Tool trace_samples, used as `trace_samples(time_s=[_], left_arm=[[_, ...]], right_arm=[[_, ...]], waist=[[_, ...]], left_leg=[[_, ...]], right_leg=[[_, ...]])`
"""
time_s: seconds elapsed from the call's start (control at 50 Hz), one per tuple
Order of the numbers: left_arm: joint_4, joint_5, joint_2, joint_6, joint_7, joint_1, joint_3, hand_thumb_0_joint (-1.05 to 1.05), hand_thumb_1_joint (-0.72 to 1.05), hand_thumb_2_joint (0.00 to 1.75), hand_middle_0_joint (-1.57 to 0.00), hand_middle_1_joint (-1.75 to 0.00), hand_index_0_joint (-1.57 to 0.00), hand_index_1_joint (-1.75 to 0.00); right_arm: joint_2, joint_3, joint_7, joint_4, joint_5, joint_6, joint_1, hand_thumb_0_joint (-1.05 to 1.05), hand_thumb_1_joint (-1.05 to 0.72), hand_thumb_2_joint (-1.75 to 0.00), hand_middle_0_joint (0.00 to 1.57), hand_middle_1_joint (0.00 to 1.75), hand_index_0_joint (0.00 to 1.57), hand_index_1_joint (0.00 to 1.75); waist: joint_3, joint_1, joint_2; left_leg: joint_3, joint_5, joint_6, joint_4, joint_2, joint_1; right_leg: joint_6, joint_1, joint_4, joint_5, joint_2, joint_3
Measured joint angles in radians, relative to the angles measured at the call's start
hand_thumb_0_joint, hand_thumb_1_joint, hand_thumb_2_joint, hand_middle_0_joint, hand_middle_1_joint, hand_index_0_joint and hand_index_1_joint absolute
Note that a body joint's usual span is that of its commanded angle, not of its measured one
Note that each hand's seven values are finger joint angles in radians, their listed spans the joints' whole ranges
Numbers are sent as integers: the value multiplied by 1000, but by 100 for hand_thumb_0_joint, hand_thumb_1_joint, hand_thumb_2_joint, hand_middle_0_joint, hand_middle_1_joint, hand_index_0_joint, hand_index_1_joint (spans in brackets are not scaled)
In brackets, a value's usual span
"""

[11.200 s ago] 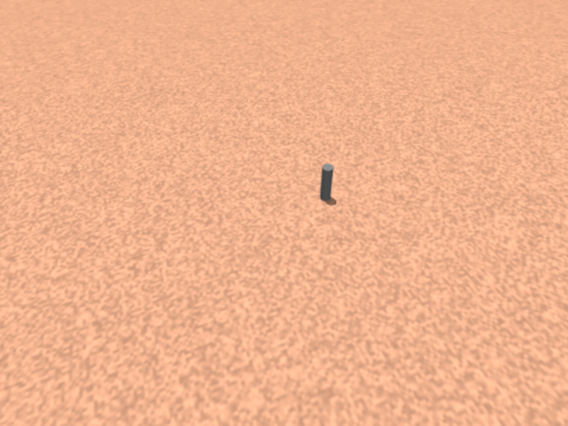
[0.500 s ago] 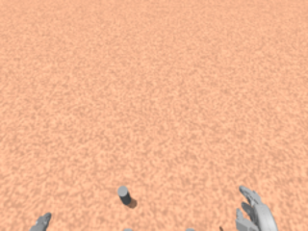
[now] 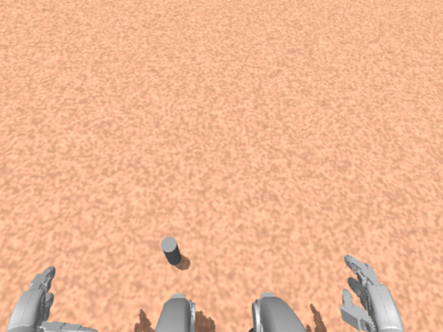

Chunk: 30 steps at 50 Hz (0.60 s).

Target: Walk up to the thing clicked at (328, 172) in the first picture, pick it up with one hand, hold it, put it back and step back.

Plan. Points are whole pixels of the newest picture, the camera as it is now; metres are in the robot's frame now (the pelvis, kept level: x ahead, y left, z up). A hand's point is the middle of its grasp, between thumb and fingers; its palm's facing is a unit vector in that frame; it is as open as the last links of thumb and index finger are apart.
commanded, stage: go down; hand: left
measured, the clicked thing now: (172, 252) +0.41 +0.16 -0.55
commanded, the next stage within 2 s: approach in 1.60 s
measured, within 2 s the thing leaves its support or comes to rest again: neither
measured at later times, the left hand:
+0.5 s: hand (77, 264) +0.30 +0.32 -0.19, palm faces +0.04 -0.99 -0.16, open 17.3 cm
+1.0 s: hand (82, 250) +0.34 +0.34 -0.24, palm faces -0.02 -0.99 -0.11, open 17.5 cm
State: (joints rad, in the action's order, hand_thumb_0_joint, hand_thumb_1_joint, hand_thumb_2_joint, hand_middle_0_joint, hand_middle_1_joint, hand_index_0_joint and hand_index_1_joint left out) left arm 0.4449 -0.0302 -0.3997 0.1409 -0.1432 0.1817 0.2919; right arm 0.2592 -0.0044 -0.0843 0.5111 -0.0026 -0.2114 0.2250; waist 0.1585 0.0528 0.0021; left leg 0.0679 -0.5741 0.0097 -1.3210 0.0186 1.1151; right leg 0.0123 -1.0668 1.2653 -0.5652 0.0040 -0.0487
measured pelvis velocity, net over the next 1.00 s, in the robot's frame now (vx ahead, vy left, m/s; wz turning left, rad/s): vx -0.06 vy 0.00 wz -0.07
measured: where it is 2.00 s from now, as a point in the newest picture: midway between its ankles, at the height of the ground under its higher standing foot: outside the picture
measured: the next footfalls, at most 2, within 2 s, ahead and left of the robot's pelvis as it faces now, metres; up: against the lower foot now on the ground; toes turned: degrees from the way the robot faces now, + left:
none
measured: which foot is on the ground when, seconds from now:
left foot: down 0.00-1.00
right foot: down 0.00-1.00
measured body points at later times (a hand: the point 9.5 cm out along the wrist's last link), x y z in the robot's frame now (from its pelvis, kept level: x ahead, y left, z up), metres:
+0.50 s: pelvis -0.04 +0.00 -0.14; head +0.14 +0.03 +0.27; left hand +0.29 +0.38 -0.18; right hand +0.11 -0.27 -0.25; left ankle +0.03 +0.12 -0.62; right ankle +0.02 -0.13 -0.62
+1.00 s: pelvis -0.06 +0.00 -0.22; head +0.15 +0.04 +0.18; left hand +0.34 +0.39 -0.23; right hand +0.08 -0.29 -0.32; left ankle +0.03 +0.12 -0.62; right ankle +0.02 -0.13 -0.62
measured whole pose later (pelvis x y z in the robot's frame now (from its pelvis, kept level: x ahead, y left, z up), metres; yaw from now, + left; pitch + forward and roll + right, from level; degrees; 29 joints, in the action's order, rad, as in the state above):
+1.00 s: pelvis -0.06 +0.00 -0.22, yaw -4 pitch +34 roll -6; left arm 1.00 -0.17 -0.76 -0.37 -0.70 -0.50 0.67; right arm 0.34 -0.07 -0.02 0.68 0.02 -0.19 0.12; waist 0.15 0.08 -0.02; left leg 0.11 -0.70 0.02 -2.09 0.01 1.99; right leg 0.01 -1.94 2.02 -0.69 -0.01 -0.06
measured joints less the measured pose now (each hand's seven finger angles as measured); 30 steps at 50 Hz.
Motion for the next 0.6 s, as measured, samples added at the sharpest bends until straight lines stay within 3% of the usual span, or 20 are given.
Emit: trace_samples(time_s=[0.1, 0.2, 0.44, 0.6], left_arm=[[96, -30, -64, -165, -107, -144, 55, 0, -44, 10, -6, -7, -7, -8], [190, -50, -100, -274, -182, -273, 109, 0, -48, 7, -7, -5, -7, -5], [382, -101, -179, -439, -356, -426, 251, -1, -48, 4, -5, -2, -5, -2], [499, -111, -265, -503, -445, -570, 305, -1, -48, 6, -3, -3, -4, -3]], right_arm=[[22, 7, 12, 31, 2, -24, -31, 1, -84, -88, 21, 30, 21, 30], [35, 1, 25, 74, 0, -1, -51, 1, -86, -89, 21, 30, 21, 30], [35, -24, 59, 145, 9, 23, -65, 1, -86, -89, 21, 30, 21, 30], [55, -39, 56, 151, 17, 16, -100, 1, -87, -89, 21, 30, 21, 30]], waist=[[15, 6, -15], [37, 8, -8], [24, -6, -7], [22, 15, -9]], left_leg=[[-2, -37, 3, -154, -3, 185], [-2, -72, 3, -286, -1, 338], [8, -97, 7, -477, -1, 576], [29, -105, 16, -601, -2, 713]], right_leg=[[1, -190, 162, -40, 2, 6], [1, -345, 293, -73, -2, 10], [-4, -585, 488, -100, -6, 6], [-8, -716, 604, -106, -9, -9]])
